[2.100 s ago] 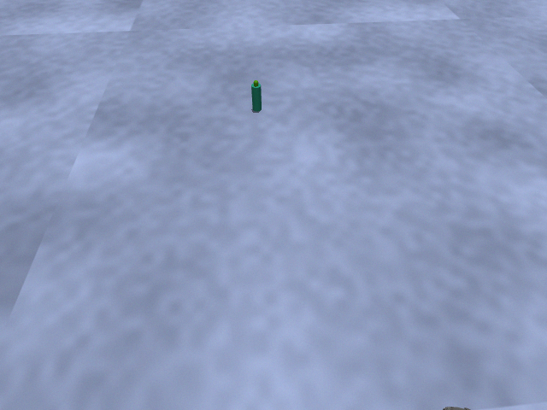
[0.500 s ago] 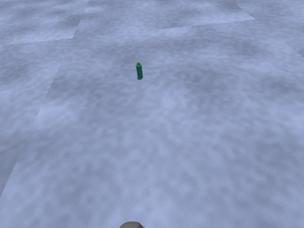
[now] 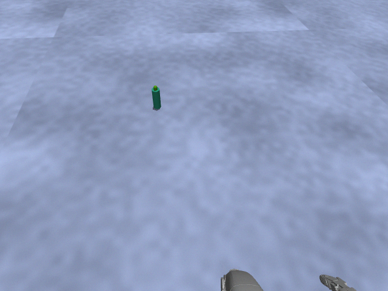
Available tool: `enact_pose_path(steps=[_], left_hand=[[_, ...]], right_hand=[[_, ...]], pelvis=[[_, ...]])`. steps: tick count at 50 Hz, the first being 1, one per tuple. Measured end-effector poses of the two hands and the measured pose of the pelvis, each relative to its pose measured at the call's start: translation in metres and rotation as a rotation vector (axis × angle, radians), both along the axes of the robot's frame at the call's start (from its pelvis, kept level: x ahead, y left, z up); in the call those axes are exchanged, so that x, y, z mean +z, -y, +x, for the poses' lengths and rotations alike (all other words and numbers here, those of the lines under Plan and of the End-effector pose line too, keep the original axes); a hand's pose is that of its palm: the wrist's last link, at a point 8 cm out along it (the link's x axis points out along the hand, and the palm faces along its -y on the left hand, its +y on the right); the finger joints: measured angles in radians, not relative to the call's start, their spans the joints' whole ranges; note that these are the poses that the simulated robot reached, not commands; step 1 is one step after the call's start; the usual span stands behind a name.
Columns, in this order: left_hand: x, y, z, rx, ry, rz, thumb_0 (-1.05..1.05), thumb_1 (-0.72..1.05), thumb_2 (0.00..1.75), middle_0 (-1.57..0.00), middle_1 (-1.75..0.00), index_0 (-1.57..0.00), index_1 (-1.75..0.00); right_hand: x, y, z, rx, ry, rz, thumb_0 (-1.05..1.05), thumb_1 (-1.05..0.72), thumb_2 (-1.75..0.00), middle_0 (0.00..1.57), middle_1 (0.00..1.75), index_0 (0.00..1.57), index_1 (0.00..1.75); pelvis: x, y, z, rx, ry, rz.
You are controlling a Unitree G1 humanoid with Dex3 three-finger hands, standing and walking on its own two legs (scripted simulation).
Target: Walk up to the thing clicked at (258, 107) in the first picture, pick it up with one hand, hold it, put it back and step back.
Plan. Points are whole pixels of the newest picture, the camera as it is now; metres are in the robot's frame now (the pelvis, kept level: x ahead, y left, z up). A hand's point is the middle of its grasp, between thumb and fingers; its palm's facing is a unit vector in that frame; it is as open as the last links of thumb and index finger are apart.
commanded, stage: walk up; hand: left
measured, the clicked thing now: (156, 96) +1.50 +0.23 -0.67
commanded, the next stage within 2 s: none
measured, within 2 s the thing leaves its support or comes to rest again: neither
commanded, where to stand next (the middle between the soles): +1.15 +0.02 m, yaw -1 degrees
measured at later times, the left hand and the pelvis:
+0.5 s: hand (106, 218) +0.31 +0.23 -0.12, palm faces +0.01 -0.92 -0.39, open 7.4 cm; pelvis +0.27 -0.05 +0.00, yaw +1 degrees
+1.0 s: hand (109, 141) +0.58 +0.28 -0.14, palm faces -0.08 -0.94 -0.34, open 7.4 cm; pelvis +0.51 +0.00 +0.00, yaw -1 degrees
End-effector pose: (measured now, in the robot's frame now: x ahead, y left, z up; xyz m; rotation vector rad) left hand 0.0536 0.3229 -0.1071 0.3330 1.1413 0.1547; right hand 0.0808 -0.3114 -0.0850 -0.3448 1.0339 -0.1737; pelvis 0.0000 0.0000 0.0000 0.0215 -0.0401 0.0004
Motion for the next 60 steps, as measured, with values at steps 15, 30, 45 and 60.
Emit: enact_pose_path(steps=[15,30,45,60], left_hand=[[0.028,0.044,0.22,-0.017,0.145,0.105,0.0,0.91,0.9,-0.2,-0.3,-0.2,-0.3],[0.004,0.037,0.27,0.094,-0.049,0.035,0.0,0.9,0.9,-0.2,-0.3,-0.2,-0.3],[-0.006,0.0,0.456,0.015,-0.039,-0.002,0.01,0.91,0.9,-0.2,-0.3,-0.2,-0.3],[0.015,0.038,0.669,-0.067,0.136,0.069,0.0,0.91,0.9,-0.2,-0.3,-0.2,-0.3]], right_hand=[[-0.057,0.062,0.124,-0.056,-0.189,0.034,0.01,-0.9,-0.9,0.2,0.3,0.2,0.3],[-0.014,0.032,0.365,0.095,-0.051,0.025,0.01,-0.9,-0.9,0.2,0.3,0.2,0.3],[0.006,-0.005,0.474,0.007,0.003,-0.017,0.0,-0.9,-0.9,0.2,0.3,0.21,0.3],[-0.051,0.033,0.53,-0.102,-0.199,0.038,0.01,-0.9,-0.9,0.2,0.3,0.2,0.3]], pelvis=[[-0.018,0.049,0.177,0.007,-0.005,-0.009],[-0.004,0.037,0.325,0.03,-0.011,-0.058],[0.002,-0.003,0.47,-0.001,0.004,-0.016],[-0.018,0.029,0.609,-0.014,0.014,-0.008]])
